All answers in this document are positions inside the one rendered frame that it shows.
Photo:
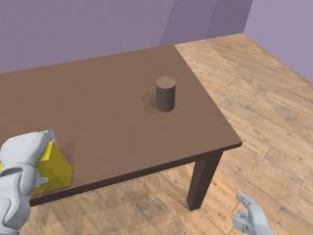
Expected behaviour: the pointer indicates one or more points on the sponge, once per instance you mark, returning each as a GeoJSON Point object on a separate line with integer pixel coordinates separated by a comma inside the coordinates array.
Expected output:
{"type": "Point", "coordinates": [55, 167]}

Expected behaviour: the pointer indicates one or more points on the robot left forearm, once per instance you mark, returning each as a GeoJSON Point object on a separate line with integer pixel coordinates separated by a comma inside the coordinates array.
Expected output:
{"type": "Point", "coordinates": [16, 188]}

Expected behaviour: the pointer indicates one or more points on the right robot hand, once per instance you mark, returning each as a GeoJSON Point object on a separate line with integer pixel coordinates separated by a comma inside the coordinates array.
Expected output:
{"type": "Point", "coordinates": [255, 216]}

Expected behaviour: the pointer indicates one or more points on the left robot hand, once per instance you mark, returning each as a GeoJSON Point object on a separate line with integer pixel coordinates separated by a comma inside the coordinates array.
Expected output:
{"type": "Point", "coordinates": [28, 149]}

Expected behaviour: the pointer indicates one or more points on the robot right forearm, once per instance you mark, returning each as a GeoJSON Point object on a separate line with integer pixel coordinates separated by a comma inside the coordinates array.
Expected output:
{"type": "Point", "coordinates": [262, 230]}

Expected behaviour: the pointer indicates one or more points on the table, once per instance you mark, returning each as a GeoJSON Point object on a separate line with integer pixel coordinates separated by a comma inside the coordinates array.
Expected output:
{"type": "Point", "coordinates": [104, 114]}

